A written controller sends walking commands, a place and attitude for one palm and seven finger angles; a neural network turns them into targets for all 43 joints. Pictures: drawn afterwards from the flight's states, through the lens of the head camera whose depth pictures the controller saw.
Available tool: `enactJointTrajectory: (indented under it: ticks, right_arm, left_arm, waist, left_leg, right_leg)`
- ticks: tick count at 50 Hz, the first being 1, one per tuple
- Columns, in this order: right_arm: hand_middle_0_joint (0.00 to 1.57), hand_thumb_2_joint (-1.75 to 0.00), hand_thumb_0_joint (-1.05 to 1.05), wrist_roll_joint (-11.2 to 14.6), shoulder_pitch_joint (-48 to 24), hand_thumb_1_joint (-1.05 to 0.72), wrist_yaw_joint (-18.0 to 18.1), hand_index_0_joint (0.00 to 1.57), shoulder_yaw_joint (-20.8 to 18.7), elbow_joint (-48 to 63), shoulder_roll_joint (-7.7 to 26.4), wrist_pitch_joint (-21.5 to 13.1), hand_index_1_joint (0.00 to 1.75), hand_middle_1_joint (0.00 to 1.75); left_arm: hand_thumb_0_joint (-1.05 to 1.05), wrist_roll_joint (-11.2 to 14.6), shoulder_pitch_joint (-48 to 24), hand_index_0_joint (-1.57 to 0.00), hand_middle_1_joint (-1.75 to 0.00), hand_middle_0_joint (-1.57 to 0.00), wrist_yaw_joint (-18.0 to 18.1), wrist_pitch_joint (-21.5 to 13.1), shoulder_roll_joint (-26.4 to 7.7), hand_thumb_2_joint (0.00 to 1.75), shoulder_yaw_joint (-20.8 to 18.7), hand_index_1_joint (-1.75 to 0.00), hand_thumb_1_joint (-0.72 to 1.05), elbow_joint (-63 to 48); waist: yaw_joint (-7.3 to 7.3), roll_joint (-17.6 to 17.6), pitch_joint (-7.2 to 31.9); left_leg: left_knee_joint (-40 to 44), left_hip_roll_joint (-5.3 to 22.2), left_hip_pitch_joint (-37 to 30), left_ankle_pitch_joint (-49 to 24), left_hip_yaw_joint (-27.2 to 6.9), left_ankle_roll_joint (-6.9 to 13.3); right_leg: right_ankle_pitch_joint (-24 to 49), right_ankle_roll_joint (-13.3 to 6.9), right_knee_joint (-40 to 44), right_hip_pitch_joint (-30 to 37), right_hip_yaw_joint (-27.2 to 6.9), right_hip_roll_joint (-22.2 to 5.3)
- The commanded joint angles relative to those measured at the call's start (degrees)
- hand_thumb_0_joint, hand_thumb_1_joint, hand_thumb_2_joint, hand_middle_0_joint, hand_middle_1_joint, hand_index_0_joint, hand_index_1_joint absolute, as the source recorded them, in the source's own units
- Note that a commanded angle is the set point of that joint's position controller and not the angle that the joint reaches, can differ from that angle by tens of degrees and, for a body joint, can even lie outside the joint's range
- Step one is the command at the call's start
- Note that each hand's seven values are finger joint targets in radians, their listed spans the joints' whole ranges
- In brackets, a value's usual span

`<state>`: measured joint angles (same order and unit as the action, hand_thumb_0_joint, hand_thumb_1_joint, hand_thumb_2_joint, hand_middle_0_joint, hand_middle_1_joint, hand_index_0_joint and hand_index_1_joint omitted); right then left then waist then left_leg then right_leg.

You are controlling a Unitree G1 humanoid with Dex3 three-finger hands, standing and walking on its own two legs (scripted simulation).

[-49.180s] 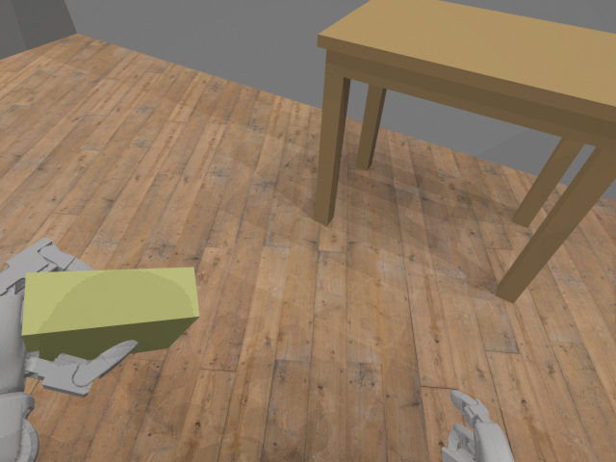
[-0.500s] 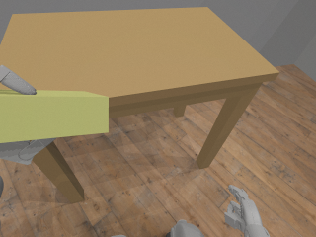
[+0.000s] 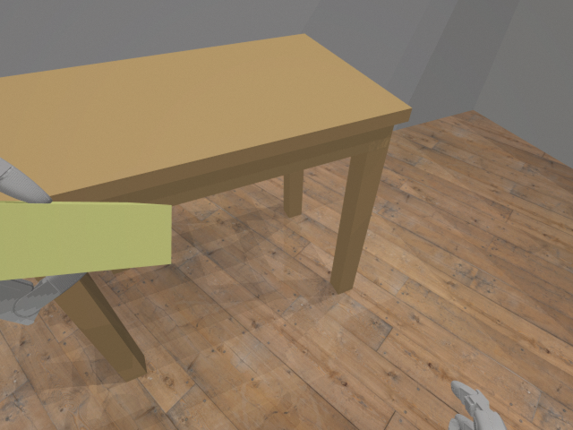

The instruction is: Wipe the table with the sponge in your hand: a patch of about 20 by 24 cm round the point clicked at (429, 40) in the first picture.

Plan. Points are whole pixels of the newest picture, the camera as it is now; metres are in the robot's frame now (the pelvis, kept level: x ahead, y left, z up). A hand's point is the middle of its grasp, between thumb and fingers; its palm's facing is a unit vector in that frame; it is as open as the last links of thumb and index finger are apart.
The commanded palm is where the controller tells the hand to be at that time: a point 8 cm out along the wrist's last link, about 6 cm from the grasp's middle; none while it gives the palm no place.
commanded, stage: stop stepping back and stand still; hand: left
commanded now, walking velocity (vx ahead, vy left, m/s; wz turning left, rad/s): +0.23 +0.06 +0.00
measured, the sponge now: (97, 229) +0.24 +0.18 +0.25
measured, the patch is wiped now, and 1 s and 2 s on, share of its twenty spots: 0.90 0.90 0.90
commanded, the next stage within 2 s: stand and wait in 0.40 s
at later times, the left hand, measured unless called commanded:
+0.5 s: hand out of the picture +0.17 +0.24 +0.29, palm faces +0.61 -0.74 -0.29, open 9.3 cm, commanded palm +0.11 +0.26 +0.28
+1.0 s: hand out of the picture +0.20 +0.23 +0.27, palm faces +0.54 -0.78 -0.32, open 9.3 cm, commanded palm +0.13 +0.26 +0.28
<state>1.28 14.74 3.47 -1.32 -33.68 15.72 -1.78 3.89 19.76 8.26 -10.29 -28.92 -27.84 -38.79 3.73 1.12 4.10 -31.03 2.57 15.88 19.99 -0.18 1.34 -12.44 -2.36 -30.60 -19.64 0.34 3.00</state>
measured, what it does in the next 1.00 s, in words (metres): stands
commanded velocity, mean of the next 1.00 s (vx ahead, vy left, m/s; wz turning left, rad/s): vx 0.06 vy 0.01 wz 0.00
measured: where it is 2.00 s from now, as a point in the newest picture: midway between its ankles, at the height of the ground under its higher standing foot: outside the picture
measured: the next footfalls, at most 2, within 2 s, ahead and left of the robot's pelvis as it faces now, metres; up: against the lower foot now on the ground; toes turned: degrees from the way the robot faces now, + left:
none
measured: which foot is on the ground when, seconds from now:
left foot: down 0.00-1.00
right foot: down 0.00-1.00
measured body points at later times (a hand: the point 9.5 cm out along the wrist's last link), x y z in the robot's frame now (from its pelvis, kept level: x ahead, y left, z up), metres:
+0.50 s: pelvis -0.04 -0.02 +0.00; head -0.08 -0.03 +0.44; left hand +0.13 +0.27 +0.31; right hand +0.11 -0.22 -0.10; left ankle -0.01 +0.13 -0.73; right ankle -0.02 -0.11 -0.71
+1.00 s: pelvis -0.03 -0.02 +0.00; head -0.03 -0.03 +0.45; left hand +0.16 +0.27 +0.28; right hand +0.16 -0.27 -0.07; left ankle +0.00 +0.11 -0.73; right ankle -0.02 -0.11 -0.73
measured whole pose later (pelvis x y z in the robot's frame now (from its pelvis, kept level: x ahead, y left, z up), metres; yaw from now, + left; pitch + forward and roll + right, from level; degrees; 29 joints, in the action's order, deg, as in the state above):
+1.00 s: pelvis -0.03 -0.02 +0.00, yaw +2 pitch -2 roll -1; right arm 1.9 9.8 2.2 -0.6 -34.5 14.1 -4.9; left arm 3.0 13.2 8.7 -8.2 -23.8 -27.6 -31.5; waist 1.3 1.6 -0.7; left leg -31.4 3.2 15.0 14.5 0.2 -1.4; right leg -14.6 -2.6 -28.0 -11.6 2.4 3.2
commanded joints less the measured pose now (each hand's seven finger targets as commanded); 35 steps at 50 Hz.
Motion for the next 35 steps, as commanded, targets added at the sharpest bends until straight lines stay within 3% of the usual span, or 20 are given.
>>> enactJointTrajectory:
  ticks: [1, 3, 5, 8, 10, 11, 14, 15, 16, 17, 19, 21, 24, 25, 27, 28, 29, 32, 34, 35]
  right_arm:
    - [0.20, -0.90, 0.00, 0.5, -7.4, -0.90, 0.2, 0.20, -2.0, 8.9, 6.5, -3.4, 0.30, 0.30]
    - [0.20, -0.90, 0.00, 0.3, -5.7, -0.90, 0.7, 0.20, -1.0, 7.8, 5.4, -3.8, 0.30, 0.30]
    - [0.20, -0.90, 0.00, -0.2, -6.8, -0.90, 0.8, 0.20, -1.0, 7.6, 5.4, -4.6, 0.30, 0.30]
    - [0.20, -0.90, 0.00, -1.5, -6.8, -0.90, 0.8, 0.20, -1.1, 7.0, 5.2, -5.7, 0.30, 0.30]
    - [0.20, -0.90, 0.00, -1.5, -6.5, -0.90, 0.1, 0.20, -1.0, 5.2, 4.0, -6.3, 0.30, 0.30]
    - [0.20, -0.90, 0.00, -1.4, -6.8, -0.90, -0.3, 0.20, -0.8, 4.5, 3.8, -6.4, 0.30, 0.30]
    - [0.20, -0.90, 0.00, -1.7, -6.2, -0.90, -0.2, 0.20, 0.4, 3.8, 3.2, -6.4, 0.30, 0.30]
    - [0.20, -0.90, 0.00, -2.1, -6.5, -0.90, 0.0, 0.20, 0.6, 4.2, 4.2, -6.3, 0.30, 0.30]
    - [0.20, -0.90, 0.00, -2.0, -6.7, -0.90, 0.2, 0.20, 0.5, 4.7, 4.6, -6.8, 0.30, 0.30]
    - [0.20, -0.90, 0.00, -1.7, -7.0, -0.90, 0.2, 0.20, 0.5, 5.4, 3.1, -7.1, 0.30, 0.30]
    - [0.20, -0.90, 0.00, -1.4, -6.3, -0.90, -0.5, 0.20, 0.6, 3.8, 1.9, -8.1, 0.30, 0.30]
    - [0.20, -0.90, 0.00, 0.0, -6.4, -0.90, -0.8, 0.20, 0.5, 3.9, 2.4, -8.0, 0.30, 0.30]
    - [0.20, -0.90, 0.00, -0.1, -9.3, -0.90, -0.3, 0.20, 1.6, 5.7, 2.4, -7.2, 0.30, 0.30]
    - [0.20, -0.90, 0.00, -0.1, -8.9, -0.90, -0.5, 0.20, 1.3, 6.3, 2.5, -7.1, 0.30, 0.30]
    - [0.20, -0.90, 0.00, 0.4, -10.8, -0.90, -1.7, 0.20, 0.4, 7.4, 2.3, -6.6, 0.30, 0.30]
    - [0.20, -0.90, 0.00, -0.1, -11.1, -0.90, -1.8, 0.20, 0.7, 6.5, 2.3, -6.9, 0.30, 0.30]
    - [0.20, -0.90, 0.00, 0.3, -8.7, -0.90, -2.2, 0.20, -0.1, 5.7, 2.1, -7.4, 0.30, 0.30]
    - [0.20, -0.90, 0.00, -0.1, -10.2, -0.90, -1.7, 0.20, 0.2, 7.0, 0.6, -7.2, 0.30, 0.30]
    - [0.20, -0.90, 0.00, -0.8, -9.4, -0.90, -1.0, 0.20, 0.7, 6.7, 0.6, -6.9, 0.30, 0.30]
    - [0.20, -0.90, 0.00, -0.8, -9.7, -0.90, -0.5, 0.20, 0.2, 6.9, 1.8, -7.1, 0.30, 0.30]
  left_arm:
    - [0.00, 0.5, -9.7, -1.20, -1.60, -1.20, 1.6, -1.5, -6.7, 1.30, -5.9, -1.60, 0.10, -2.8]
    - [0.00, -0.4, -10.7, -1.20, -1.60, -1.20, 2.0, -1.1, -7.0, 1.30, -5.5, -1.60, 0.10, -0.9]
    - [0.00, -1.2, -14.1, -1.20, -1.60, -1.20, 1.9, -0.8, -5.0, 1.30, -3.0, -1.60, 0.10, -1.7]
    - [0.00, -2.0, -18.6, -1.20, -1.60, -1.20, 1.4, -1.1, -5.7, 1.30, -1.5, -1.60, 0.10, -4.9]
    - [0.00, -2.2, -20.2, -1.20, -1.60, -1.20, 1.4, -1.6, -6.7, 1.30, -1.5, -1.60, 0.10, -7.7]
    - [0.00, -2.4, -21.5, -1.20, -1.60, -1.20, 1.4, -1.8, -7.2, 1.30, -1.4, -1.60, 0.10, -9.3]
    - [0.00, -1.8, -19.5, -1.20, -1.60, -1.20, 1.8, -1.7, -7.3, 1.30, -2.1, -1.60, 0.10, -8.3]
    - [0.00, -1.8, -19.8, -1.20, -1.60, -1.20, 1.9, -1.9, -7.1, 1.30, -2.4, -1.60, 0.10, -8.6]
    - [0.00, -2.0, -20.6, -1.20, -1.60, -1.20, 2.3, -2.1, -7.4, 1.30, -3.6, -1.60, 0.10, -8.9]
    - [0.00, -2.9, -22.7, -1.20, -1.60, -1.20, 2.4, -1.5, -8.8, 1.30, -4.9, -1.60, 0.10, -7.9]
    - [0.00, -3.2, -25.9, -1.20, -1.60, -1.20, 2.3, -1.6, -9.6, 1.30, -5.1, -1.60, 0.10, -2.2]
    - [0.00, -1.7, -20.6, -1.20, -1.60, -1.20, 1.6, 0.3, -6.3, 1.30, -3.1, -1.60, 0.10, 4.1]
    - [0.00, -0.7, -18.0, -1.20, -1.60, -1.20, 1.1, 1.3, -4.5, 1.30, -1.4, -1.60, 0.10, 5.1]
    - [0.00, -0.8, -17.4, -1.20, -1.60, -1.20, 0.6, 0.9, -4.0, 1.30, -0.8, -1.60, 0.10, 4.2]
    - [0.00, -0.5, -14.9, -1.20, -1.60, -1.20, -0.6, 0.4, -6.2, 1.30, -0.9, -1.60, 0.10, 0.1]
    - [0.00, -0.5, -17.8, -1.20, -1.60, -1.20, -0.4, -1.0, -7.7, 1.30, -2.4, -1.60, 0.10, -3.8]
    - [0.00, -0.3, -16.6, -1.20, -1.60, -1.20, -0.4, -1.6, -6.5, 1.30, -2.4, -1.60, 0.10, -7.3]
    - [0.00, -0.1, -10.9, -1.20, -1.60, -1.20, 1.0, -3.1, -10.4, 1.30, -8.1, -1.60, 0.10, -17.5]
    - [0.00, 0.2, -7.7, -1.20, -1.60, -1.20, 2.2, -3.5, -8.9, 1.30, -8.1, -1.60, 0.10, -17.3]
    - [0.00, 0.3, -8.0, -1.20, -1.60, -1.20, 2.8, -3.7, -8.6, 1.30, -8.2, -1.60, 0.10, -16.9]
  waist:
    - [-2.52, 5.4, 0.9]
    - [-2.25, 9.1, -0.7]
    - [-2.68, 5.7, -2.5]
    - [-2.76, -2.3, -1.8]
    - [-2.23, -9.2, 0.1]
    - [-2.13, -8.6, 0.1]
    - [-1.23, -1.9, -1.5]
    - [-1.45, 6.7, -4.2]
    - [-1.72, 18.7, -6.0]
    - [-2.27, 20.3, -4.7]
    - [-3.17, 9.8, -4.7]
    - [-3.82, 7.1, -2.5]
    - [-4.32, 10.1, -2.6]
    - [-4.42, 2.4, -2.3]
    - [-3.80, -20.2, -1.9]
    - [-3.37, -13.4, -0.4]
    - [-2.73, -11.4, 4.6]
    - [-3.49, -5.1, 5.8]
    - [-2.76, -0.5, 6.2]
    - [-3.38, 2.7, 6.0]
  left_leg:
    - [10.8, 6.4, 1.7, 11.5, -9.6, 4.8]
    - [13.6, 5.7, 9.7, 23.8, -8.7, 3.8]
    - [11.1, 4.4, 13.7, 24.8, -6.9, 3.4]
    - [-2.0, 0.2, 11.2, 15.7, -1.3, 2.6]
    - [-15.8, -2.3, 7.6, 7.9, 2.7, 1.4]
    - [-18.3, -2.0, 5.3, 6.2, 3.2, 1.1]
    - [-3.9, 0.3, -6.6, 11.3, 0.2, 3.1]
    - [4.9, 3.5, -5.1, 19.9, -7.6, 5.2]
    - [18.6, 12.2, -2.6, 31.4, -21.3, 8.2]
    - [25.3, 16.9, 7.9, 31.4, -23.8, 9.8]
    - [21.5, 16.0, 8.7, 22.8, -20.5, 9.5]
    - [17.4, 12.2, 4.8, 16.0, -10.3, 6.5]
    - [12.1, 8.7, 12.9, 17.8, -5.3, 2.9]
    - [4.1, 5.0, 14.2, 14.3, -1.4, 1.3]
    - [-24.6, -1.5, 18.3, 6.0, 1.8, -0.8]
    - [-28.1, -0.4, 17.7, 5.2, 0.3, -1.4]
    - [-26.8, 0.2, 14.7, 4.0, -1.1, -1.2]
    - [-9.4, 0.4, 5.2, 1.2, 0.8, -0.1]
    - [3.2, -0.8, -3.8, -9.7, 2.0, 0.1]
    - [7.2, 2.0, -5.1, -13.4, -1.9, 0.9]
  right_leg:
    - [-11.8, 1.4, 3.3, 2.5, -4.4, -2.6]
    - [-14.7, 2.0, 1.0, 3.8, -0.3, -1.4]
    - [-15.1, 1.5, 1.5, 6.0, 0.1, -1.3]
    - [-20.7, -1.7, 8.0, 3.5, -8.5, -6.7]
    - [-28.7, -5.7, 16.9, 0.4, -23.0, -16.4]
    - [-29.3, -7.0, 18.4, -1.6, -25.0, -19.0]
    - [-31.0, -4.4, 10.3, -13.5, -13.1, -13.8]
    - [-30.2, -2.5, 1.0, -16.8, -8.5, -7.7]
    - [-21.5, 0.9, -14.9, -17.9, 0.5, -0.3]
    - [-17.7, 1.6, -35.6, -11.3, 2.7, 1.7]
    - [-13.2, 1.9, -37.2, -12.0, -2.5, -3.1]
    - [-12.3, 2.6, -23.5, -7.1, 0.0, -4.1]
    - [-11.0, 2.4, -1.4, 11.3, 3.7, -2.2]
    - [-7.3, 2.0, 6.9, 14.6, 2.5, -2.7]
    - [-1.2, -5.4, 20.2, 10.2, -28.4, -20.4]
    - [11.5, -6.8, 17.8, 11.7, -25.5, -21.5]
    - [12.8, -6.6, 14.6, 14.1, -21.5, -20.2]
    - [17.0, -6.0, 8.7, 12.2, -14.2, -18.3]
    - [10.6, -2.4, 6.5, 10.1, -8.9, -13.2]
    - [8.3, -0.7, 4.3, 10.1, -6.8, -9.7]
